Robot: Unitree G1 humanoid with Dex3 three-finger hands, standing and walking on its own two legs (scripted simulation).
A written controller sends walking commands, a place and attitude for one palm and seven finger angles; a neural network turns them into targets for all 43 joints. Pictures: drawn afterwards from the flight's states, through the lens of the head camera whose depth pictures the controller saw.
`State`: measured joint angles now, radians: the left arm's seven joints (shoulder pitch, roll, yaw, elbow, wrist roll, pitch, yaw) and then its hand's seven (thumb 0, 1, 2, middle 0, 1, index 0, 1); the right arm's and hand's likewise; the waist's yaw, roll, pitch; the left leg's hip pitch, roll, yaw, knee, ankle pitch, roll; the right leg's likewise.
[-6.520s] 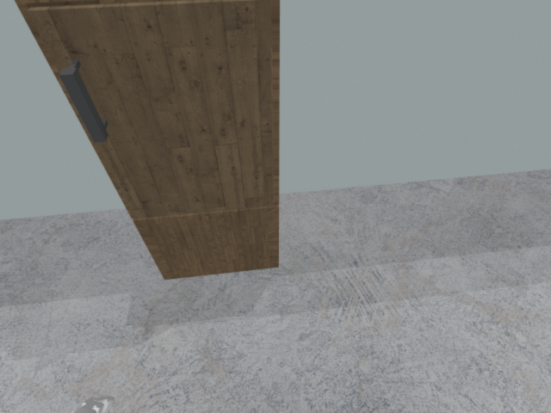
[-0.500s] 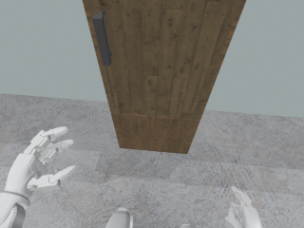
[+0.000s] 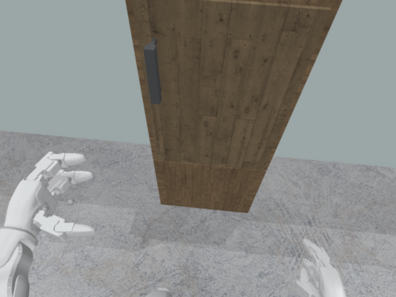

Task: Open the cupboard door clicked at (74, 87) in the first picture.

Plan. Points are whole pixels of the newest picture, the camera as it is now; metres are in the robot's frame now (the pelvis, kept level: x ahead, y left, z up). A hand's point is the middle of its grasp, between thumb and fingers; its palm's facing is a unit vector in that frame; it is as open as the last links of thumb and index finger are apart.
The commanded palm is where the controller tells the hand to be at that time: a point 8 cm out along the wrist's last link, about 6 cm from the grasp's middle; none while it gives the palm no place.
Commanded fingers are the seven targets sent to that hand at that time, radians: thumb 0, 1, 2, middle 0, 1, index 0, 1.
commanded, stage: raise the hand with hooked fingers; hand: left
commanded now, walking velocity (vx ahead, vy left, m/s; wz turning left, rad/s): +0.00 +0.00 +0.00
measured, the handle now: (155, 72) +0.62 +0.16 +0.12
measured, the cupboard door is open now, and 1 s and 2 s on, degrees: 0 0 0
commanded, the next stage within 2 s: move the hooked fingers beside the handle in 0.92 s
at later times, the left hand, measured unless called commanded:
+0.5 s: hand (60, 162) +0.30 +0.26 +0.15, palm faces +0.00 -1.00 -0.04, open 14.0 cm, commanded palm +0.26 +0.31 +0.14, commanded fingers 0.00 -0.50 0.30 -0.30 -1.20 -0.30 -1.20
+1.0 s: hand (72, 166) +0.29 +0.24 +0.14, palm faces +0.00 -1.00 -0.03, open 14.0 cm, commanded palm +0.27 +0.29 +0.14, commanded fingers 0.00 -0.50 0.30 -0.30 -1.20 -0.30 -1.20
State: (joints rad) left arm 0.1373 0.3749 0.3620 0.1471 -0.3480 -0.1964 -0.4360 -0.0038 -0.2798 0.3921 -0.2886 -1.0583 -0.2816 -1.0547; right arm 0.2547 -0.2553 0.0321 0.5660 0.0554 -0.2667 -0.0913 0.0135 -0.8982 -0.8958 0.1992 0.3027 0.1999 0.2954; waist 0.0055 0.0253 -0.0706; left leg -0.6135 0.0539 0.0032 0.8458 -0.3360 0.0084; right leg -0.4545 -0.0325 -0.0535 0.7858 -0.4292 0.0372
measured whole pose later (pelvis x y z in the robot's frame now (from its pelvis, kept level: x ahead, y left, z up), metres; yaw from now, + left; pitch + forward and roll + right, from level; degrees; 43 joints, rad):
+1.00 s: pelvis +0.01 -0.03 +0.02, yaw +0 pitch +3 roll -1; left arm -0.10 0.43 0.44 0.38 -0.36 -0.10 -0.53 -0.01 -0.50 0.30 -0.30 -1.20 -0.30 -1.20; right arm 0.27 -0.28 0.04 0.58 0.07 -0.21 -0.11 0.01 -0.90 -0.90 0.20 0.30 0.20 0.30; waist 0.02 0.05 -0.05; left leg -0.46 0.07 0.00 0.68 -0.27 -0.03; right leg -0.33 -0.01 -0.06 0.66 -0.38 0.00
